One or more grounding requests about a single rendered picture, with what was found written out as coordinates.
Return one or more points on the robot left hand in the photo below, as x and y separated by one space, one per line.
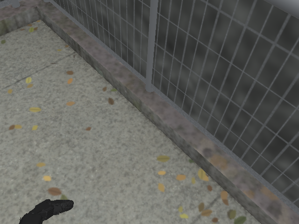
45 210

